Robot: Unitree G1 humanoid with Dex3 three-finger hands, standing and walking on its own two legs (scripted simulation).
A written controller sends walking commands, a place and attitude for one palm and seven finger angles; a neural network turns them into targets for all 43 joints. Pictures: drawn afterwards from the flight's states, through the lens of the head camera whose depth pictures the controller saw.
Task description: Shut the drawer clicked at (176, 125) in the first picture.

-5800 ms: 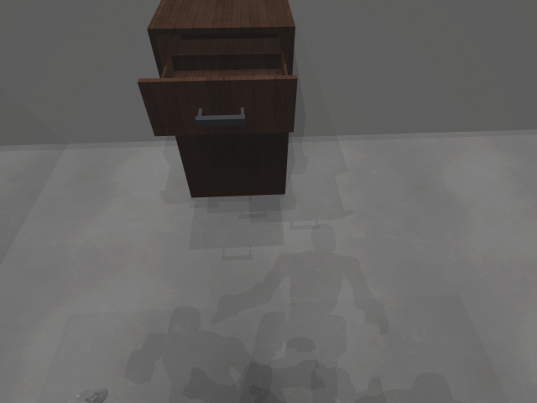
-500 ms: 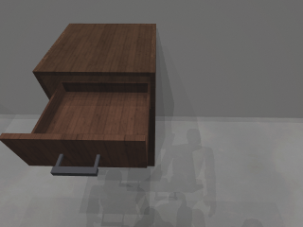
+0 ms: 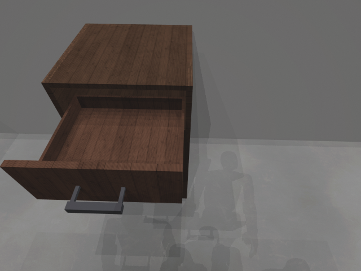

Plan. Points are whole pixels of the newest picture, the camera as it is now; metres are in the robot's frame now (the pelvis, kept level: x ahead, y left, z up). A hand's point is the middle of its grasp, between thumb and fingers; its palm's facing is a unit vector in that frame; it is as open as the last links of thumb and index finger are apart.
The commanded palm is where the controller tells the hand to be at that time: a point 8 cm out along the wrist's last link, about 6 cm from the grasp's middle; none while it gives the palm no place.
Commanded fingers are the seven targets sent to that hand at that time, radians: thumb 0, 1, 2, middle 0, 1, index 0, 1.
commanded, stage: look again from close up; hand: left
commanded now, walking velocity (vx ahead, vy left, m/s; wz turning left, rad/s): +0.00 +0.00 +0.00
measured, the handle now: (97, 199) +0.30 +0.23 -0.06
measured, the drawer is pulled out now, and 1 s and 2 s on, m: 0.30 0.29 0.29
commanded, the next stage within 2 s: raise the hand and make a fist in 0.34 s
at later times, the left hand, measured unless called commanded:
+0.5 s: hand out of the picture +0.06 +0.24 -0.15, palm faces +0.11 -0.97 -0.22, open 7.3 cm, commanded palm +0.10 +0.27 -0.06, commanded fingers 0.00 0.90 0.90 -0.28 -0.39 -0.28 -0.39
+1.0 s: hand out of the picture +0.13 +0.20 -0.03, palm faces +0.06 -1.00 -0.06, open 5.2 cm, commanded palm +0.11 +0.26 -0.02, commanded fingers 0.00 0.90 0.90 -0.78 -0.93 -0.78 -0.93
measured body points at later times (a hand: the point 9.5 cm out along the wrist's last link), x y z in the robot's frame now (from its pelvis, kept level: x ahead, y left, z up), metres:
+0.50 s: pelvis +0.00 +0.05 +0.01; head +0.02 +0.05 +0.45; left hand +0.05 +0.29 -0.13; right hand +0.04 -0.19 -0.14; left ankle +0.00 +0.14 -0.73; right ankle -0.01 -0.10 -0.73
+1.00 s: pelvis -0.05 +0.00 -0.09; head +0.00 +0.00 +0.36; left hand +0.13 +0.25 -0.03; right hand +0.18 -0.22 -0.14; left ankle +0.00 +0.14 -0.73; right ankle -0.02 -0.10 -0.73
